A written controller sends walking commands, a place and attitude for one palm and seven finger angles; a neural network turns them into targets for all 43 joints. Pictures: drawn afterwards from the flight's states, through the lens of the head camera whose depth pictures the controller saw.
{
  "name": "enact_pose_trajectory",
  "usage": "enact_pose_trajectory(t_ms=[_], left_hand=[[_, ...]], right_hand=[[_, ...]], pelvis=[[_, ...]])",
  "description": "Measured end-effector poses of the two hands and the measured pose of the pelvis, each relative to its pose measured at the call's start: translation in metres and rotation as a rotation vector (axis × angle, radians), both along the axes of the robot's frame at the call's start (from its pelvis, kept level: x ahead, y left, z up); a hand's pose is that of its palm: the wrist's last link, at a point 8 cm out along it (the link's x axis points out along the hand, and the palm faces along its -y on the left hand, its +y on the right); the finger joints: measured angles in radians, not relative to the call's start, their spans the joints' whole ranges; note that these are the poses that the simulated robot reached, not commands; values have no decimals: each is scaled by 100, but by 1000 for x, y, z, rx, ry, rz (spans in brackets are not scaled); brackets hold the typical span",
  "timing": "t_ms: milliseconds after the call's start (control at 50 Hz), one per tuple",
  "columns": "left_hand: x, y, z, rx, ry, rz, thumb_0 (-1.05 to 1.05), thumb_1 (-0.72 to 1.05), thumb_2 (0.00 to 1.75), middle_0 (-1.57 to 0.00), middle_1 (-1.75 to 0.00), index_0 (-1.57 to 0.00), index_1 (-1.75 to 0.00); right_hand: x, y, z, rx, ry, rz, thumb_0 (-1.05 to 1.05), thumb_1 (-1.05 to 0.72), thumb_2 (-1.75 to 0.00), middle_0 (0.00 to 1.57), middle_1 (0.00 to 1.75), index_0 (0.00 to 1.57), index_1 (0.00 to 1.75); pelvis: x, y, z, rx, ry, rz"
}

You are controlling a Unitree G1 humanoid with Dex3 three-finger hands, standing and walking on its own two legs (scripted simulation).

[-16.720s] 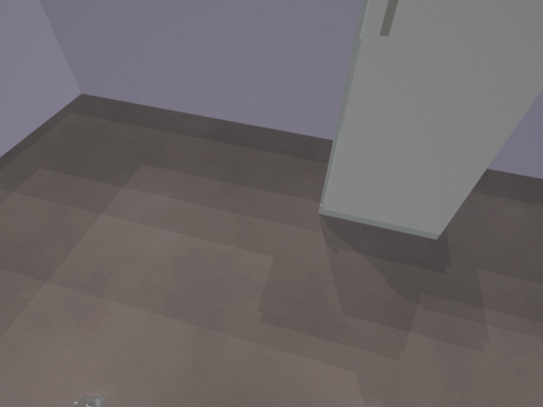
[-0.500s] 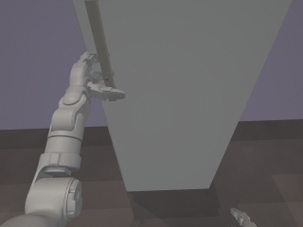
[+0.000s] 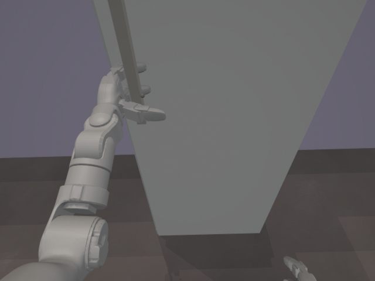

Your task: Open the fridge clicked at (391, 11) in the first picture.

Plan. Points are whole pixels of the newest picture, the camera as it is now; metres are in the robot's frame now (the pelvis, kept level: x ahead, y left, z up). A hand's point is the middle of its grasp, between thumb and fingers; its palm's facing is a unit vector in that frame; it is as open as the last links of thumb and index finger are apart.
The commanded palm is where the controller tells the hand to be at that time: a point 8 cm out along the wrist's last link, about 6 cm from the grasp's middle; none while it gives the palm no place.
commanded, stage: slide the fingers in behind the handle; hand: left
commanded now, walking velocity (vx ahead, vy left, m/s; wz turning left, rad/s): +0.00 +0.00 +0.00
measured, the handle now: (133, 67) +0.48 +0.15 +0.25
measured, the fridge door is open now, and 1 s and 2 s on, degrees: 0 0 7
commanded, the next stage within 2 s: grip the handle and tug to test in 0.34 s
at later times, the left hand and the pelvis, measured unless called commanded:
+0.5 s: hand (137, 96) +0.42 +0.13 +0.22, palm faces +0.08 -1.00 +0.03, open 14.1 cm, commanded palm +0.39 +0.17 +0.22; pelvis +0.00 +0.00 +0.00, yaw +0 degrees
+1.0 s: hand (142, 94) +0.42 +0.12 +0.22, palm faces +0.08 -1.00 +0.02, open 7.5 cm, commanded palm +0.39 +0.17 +0.22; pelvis +0.00 +0.00 +0.00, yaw +0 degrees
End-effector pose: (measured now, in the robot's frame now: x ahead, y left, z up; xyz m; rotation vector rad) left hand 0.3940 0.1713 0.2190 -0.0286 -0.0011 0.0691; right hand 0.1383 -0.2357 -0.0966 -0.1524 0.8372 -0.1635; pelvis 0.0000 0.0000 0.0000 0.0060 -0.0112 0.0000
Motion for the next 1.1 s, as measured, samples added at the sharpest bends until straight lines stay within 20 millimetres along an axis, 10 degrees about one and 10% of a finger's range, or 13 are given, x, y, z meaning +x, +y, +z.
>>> enact_pose_trajectory(t_ms=[580,1100], left_hand=[[-4,7,0,3,-8,14,-1,-44,32,-29,-120,-28,-120],[6,1,-1,9,-1,13,1,63,78,-40,-136,-41,-135]], right_hand=[[-1,-1,3,-10,-4,-12,1,-91,-90,20,30,20,30],[-9,-5,-3,-6,33,-26,1,-91,-90,20,30,20,30]], pelvis=[[0,2,0,-2,-4,-4],[4,1,0,0,3,-6]])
